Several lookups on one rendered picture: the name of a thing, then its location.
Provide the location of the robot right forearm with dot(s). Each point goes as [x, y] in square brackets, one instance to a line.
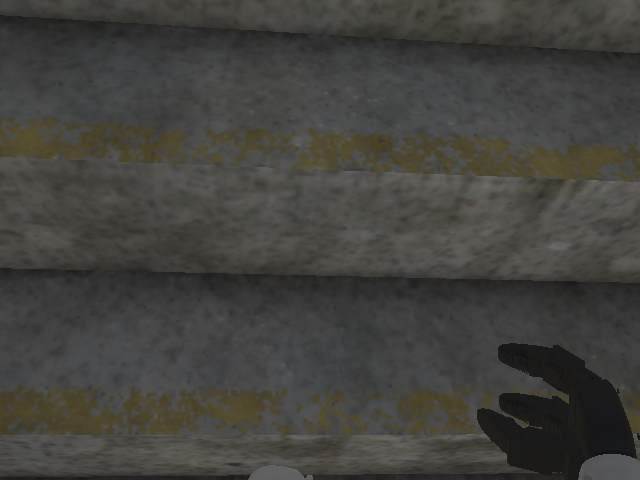
[610, 467]

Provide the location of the right robot hand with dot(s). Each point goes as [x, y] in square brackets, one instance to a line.
[593, 423]

